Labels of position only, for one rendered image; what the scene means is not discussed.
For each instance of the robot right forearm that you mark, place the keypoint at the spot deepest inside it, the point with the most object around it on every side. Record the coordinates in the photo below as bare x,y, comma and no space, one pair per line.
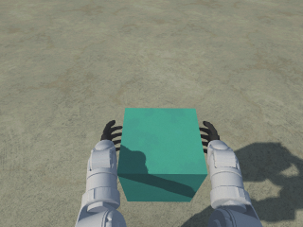
227,189

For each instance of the carton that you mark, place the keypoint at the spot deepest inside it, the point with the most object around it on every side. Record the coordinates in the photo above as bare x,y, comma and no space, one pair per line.
161,156

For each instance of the robot left forearm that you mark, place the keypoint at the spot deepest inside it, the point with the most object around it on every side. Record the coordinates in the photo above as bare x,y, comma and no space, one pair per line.
101,192

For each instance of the left robot hand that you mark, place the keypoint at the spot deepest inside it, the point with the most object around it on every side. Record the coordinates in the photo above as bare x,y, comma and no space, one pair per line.
106,134

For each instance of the left robot upper arm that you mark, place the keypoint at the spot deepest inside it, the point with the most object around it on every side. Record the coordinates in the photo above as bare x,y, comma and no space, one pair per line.
107,218

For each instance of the right robot hand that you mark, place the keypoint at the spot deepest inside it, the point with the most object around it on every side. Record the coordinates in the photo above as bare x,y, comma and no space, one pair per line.
212,134

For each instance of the right robot upper arm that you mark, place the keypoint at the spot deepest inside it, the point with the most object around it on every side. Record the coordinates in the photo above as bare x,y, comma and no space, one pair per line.
224,217

